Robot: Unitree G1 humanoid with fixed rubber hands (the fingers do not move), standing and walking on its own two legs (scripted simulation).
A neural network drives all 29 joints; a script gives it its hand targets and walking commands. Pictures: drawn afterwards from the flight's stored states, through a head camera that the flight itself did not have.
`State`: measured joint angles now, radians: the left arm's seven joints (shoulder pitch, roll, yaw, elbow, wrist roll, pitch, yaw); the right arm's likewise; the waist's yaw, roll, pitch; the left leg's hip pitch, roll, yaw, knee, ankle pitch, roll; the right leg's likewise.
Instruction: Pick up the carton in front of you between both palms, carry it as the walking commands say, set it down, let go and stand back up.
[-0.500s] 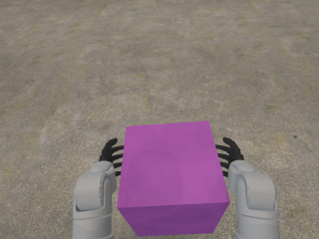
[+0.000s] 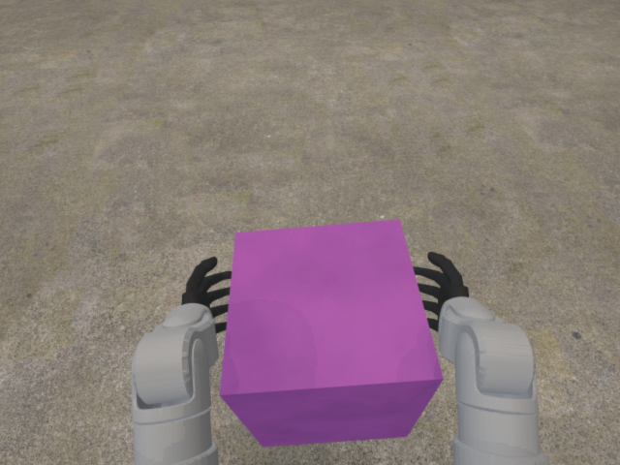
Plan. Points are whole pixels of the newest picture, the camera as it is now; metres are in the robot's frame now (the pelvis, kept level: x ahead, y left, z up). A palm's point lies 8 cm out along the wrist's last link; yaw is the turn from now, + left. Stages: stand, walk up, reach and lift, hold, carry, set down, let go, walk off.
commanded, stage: carry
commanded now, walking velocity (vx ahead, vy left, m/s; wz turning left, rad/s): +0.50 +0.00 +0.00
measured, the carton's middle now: (326, 340) +0.28 +0.00 -0.01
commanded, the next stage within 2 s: none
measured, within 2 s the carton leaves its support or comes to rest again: neither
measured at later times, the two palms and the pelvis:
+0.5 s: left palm (250, 155) +0.59 +0.12 +0.06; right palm (414, 151) +0.61 -0.17 +0.05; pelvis +0.34 -0.04 +0.00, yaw +4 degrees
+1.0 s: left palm (239, 57) +0.94 +0.18 +0.07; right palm (367, 54) +0.95 -0.12 +0.08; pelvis +0.67 +0.02 -0.01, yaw +0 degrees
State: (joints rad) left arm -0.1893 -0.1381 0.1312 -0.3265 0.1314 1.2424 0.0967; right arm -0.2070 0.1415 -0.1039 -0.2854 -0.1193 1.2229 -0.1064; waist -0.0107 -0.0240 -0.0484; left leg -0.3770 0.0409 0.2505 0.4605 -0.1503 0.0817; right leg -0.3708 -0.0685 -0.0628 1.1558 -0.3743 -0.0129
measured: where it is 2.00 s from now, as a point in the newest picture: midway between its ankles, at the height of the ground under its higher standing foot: (305, 207)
